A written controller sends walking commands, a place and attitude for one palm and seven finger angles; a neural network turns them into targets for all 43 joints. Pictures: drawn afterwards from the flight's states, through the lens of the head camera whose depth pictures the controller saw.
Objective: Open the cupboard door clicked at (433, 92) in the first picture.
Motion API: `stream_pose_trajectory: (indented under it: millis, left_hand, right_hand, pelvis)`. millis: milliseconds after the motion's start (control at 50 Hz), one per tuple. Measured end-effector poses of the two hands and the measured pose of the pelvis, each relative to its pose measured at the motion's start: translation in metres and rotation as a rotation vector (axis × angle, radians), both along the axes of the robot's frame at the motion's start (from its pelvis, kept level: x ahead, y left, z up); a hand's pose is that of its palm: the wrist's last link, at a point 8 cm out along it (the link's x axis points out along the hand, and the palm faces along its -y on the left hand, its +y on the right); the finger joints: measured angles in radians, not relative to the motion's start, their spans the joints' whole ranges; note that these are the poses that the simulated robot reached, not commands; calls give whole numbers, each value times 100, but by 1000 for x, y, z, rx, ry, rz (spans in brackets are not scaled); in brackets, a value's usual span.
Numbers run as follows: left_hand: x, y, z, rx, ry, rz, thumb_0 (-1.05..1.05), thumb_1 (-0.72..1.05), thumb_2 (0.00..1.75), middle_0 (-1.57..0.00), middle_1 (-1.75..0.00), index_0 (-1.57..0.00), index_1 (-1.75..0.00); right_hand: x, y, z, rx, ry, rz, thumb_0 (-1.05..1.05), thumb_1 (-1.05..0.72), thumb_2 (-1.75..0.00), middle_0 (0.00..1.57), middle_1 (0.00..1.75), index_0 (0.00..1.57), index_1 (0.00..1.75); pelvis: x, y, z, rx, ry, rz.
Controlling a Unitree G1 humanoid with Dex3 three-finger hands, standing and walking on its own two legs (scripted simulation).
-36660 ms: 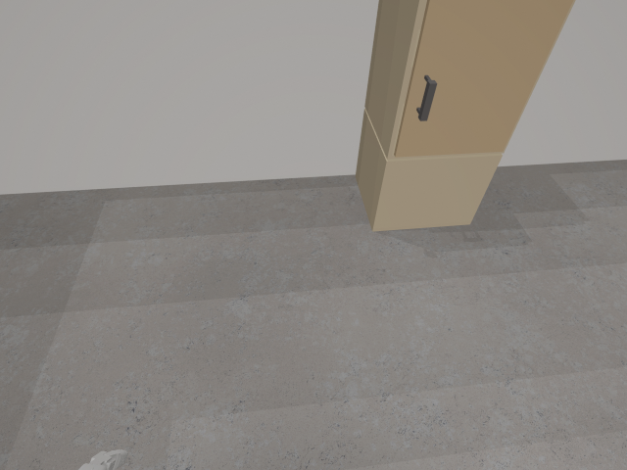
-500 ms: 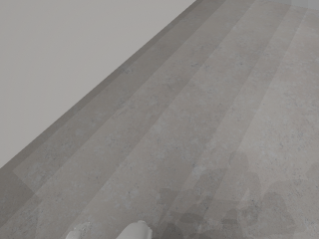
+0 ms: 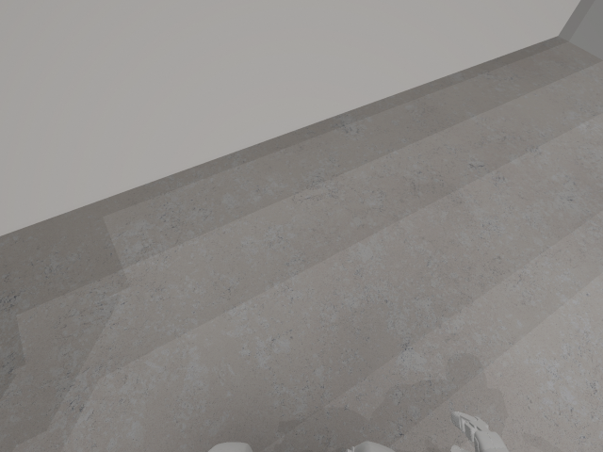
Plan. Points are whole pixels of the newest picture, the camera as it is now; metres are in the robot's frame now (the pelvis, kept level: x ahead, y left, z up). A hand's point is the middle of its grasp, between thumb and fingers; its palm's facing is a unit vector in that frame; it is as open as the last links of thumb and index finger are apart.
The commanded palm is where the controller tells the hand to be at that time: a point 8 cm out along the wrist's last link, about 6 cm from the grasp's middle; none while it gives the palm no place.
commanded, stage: turn to face it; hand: left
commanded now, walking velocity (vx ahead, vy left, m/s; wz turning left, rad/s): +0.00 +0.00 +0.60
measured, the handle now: out of the picture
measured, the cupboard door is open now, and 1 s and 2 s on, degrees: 45 45 45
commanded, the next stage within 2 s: none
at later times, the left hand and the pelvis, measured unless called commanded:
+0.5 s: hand out of the picture +0.07 +0.15 -0.13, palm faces +0.24 -0.93 -0.29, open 7.4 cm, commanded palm none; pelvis +0.01 -0.06 +0.01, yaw +16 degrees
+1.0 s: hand out of the picture -0.07 +0.19 -0.17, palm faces +0.58 -0.78 -0.25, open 7.4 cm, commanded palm none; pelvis +0.00 -0.03 +0.01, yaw +34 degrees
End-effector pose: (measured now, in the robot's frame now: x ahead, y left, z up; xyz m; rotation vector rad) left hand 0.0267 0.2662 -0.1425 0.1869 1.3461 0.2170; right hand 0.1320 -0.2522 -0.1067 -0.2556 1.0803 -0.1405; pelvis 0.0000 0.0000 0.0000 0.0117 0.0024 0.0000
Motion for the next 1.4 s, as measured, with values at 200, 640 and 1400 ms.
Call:
stream_pose_trajectory:
  millis: [200,640,1400]
  left_hand:
    - [32,1,27,13,-132,38,1,91,90,-20,-30,-20,-30]
    - [-19,-88,43,40,-168,289,0,92,90,-21,-30,-20,-30]
    - [-56,-78,47,138,-233,661,0,91,90,-20,-30,-20,-30]
  right_hand:
    - [-33,6,-1,14,137,32,0,-91,-89,21,30,20,30]
    - [24,-45,-19,24,242,230,1,-91,-89,20,30,20,29]
    - [126,25,-35,-28,273,641,1,-91,-89,20,30,20,30]
  pelvis:
    - [1,-5,17,-22,17,89]
    - [15,-68,19,36,9,388]
    - [52,-69,9,7,18,832]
